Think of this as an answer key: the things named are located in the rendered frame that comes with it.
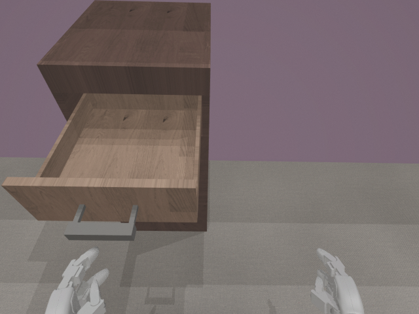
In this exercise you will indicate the handle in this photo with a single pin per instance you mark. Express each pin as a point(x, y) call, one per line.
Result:
point(101, 231)

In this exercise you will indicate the robot left hand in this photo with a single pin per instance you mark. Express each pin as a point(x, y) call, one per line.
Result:
point(86, 299)

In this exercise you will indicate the robot right hand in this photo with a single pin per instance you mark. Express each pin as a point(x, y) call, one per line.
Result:
point(342, 296)

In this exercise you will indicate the cabinet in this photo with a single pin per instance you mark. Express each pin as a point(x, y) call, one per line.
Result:
point(138, 47)

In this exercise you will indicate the drawer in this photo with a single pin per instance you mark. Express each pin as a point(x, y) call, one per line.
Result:
point(116, 151)

